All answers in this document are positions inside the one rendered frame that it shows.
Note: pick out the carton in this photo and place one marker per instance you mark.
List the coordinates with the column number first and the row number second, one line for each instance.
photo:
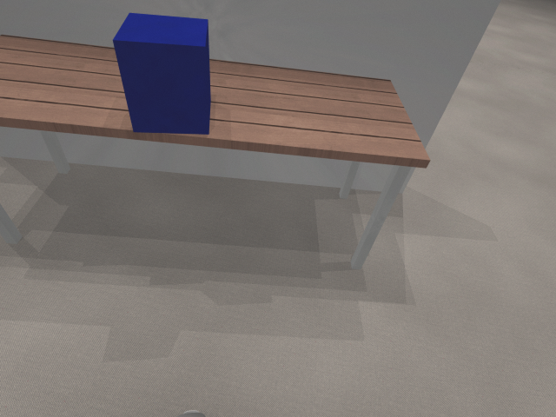
column 164, row 66

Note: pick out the table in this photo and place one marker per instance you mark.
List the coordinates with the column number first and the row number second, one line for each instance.
column 76, row 88

